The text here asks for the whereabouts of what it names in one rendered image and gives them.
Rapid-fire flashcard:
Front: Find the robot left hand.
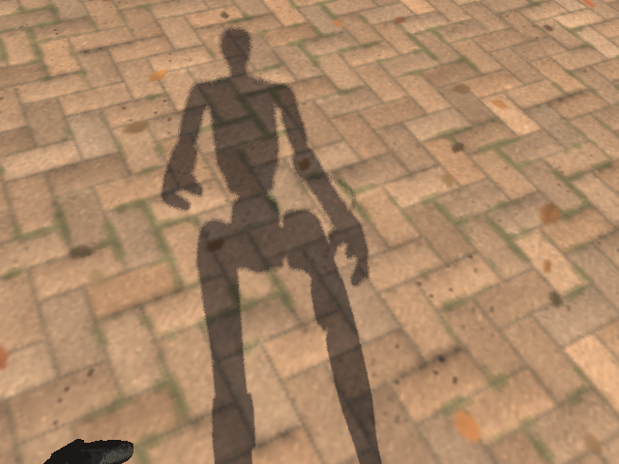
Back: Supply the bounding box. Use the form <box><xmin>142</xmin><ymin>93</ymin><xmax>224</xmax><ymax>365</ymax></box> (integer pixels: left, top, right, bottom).
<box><xmin>44</xmin><ymin>439</ymin><xmax>133</xmax><ymax>464</ymax></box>

